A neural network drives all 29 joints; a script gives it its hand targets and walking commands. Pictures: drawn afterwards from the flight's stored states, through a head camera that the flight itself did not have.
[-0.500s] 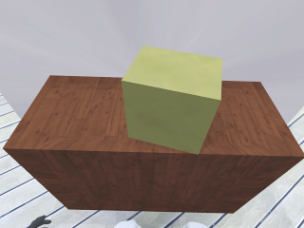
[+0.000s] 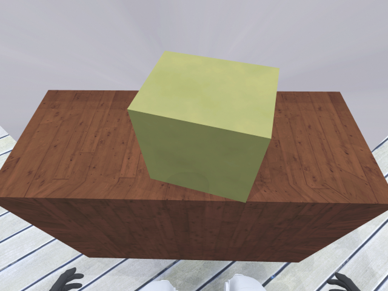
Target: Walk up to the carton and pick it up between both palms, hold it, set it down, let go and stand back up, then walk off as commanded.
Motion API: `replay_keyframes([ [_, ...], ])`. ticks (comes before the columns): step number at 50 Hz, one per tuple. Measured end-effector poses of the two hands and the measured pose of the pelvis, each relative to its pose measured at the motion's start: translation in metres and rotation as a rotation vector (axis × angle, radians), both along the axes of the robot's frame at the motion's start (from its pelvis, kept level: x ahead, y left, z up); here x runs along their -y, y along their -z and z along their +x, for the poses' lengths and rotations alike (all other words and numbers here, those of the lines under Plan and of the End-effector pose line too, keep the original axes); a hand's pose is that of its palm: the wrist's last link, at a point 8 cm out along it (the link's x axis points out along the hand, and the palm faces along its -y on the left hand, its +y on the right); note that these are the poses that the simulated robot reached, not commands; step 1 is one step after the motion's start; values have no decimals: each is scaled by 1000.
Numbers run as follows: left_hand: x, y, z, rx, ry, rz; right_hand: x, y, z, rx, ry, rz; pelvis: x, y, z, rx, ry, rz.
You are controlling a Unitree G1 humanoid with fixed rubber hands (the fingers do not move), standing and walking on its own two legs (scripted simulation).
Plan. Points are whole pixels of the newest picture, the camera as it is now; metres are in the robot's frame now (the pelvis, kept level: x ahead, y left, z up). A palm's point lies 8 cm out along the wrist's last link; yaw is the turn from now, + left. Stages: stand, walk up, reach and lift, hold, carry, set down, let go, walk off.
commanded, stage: walk up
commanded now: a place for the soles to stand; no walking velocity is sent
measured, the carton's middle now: (207, 130) +0.43 -0.01 +0.06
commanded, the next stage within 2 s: reach and lift in 1.02 s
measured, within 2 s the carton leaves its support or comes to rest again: neither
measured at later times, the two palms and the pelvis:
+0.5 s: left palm out of the picture +0.12 +0.31 -0.08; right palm out of the picture +0.09 -0.31 -0.10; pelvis -0.01 +0.01 +0.00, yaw +0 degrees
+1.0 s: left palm out of the picture +0.12 +0.32 -0.08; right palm out of the picture +0.10 -0.30 -0.09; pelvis +0.00 +0.01 +0.00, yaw +0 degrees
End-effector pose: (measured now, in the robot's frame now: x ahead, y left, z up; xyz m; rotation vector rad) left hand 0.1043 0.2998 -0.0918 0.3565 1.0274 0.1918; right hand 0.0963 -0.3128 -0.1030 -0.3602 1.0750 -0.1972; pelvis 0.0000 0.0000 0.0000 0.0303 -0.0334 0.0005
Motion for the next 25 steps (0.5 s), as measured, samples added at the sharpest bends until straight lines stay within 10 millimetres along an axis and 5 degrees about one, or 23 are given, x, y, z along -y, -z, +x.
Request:
replay_keyframes([
  [10,0,-6,18,66,18,-1,-1,-4,4,33,-3,-3,-1,0,-7,9,-1,-2],
  [25,-13,-9,15,69,11,18,-4,-7,-1,43,6,-8,-5,0,-9,8,-1,-7],
])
